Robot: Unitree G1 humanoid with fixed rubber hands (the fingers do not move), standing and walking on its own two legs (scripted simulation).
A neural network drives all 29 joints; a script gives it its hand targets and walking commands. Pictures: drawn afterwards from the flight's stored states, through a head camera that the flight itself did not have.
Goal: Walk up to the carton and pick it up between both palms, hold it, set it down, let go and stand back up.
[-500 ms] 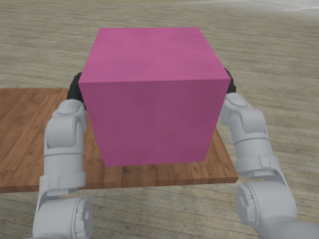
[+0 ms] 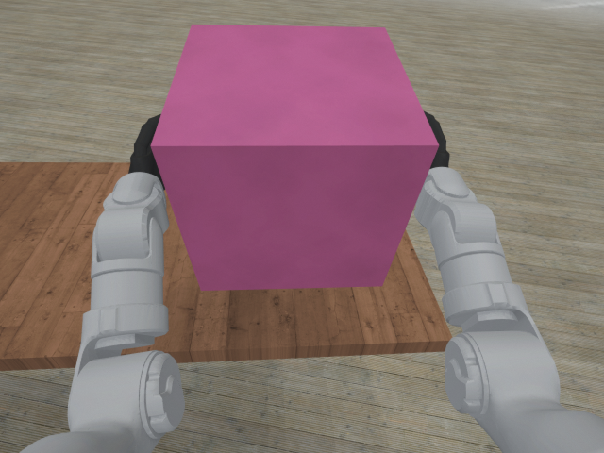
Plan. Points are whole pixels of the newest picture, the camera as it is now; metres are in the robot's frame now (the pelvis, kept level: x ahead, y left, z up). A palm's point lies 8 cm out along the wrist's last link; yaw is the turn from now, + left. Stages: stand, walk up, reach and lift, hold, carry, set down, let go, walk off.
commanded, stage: set down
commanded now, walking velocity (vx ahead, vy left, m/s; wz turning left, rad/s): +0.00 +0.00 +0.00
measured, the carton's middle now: (291, 161) +0.44 +0.01 +0.21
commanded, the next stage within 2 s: none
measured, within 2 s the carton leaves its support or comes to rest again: neither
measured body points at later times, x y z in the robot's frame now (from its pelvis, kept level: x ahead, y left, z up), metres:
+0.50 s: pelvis +0.01 +0.00 +0.00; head +0.00 +0.02 +0.45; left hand +0.40 +0.20 +0.16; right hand +0.42 -0.16 +0.16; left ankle +0.03 +0.11 -0.75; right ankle +0.01 -0.11 -0.75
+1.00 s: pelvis +0.02 +0.00 +0.00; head +0.01 +0.02 +0.45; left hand +0.44 +0.17 +0.13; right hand +0.44 -0.19 +0.14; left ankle +0.03 +0.11 -0.75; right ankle +0.01 -0.11 -0.75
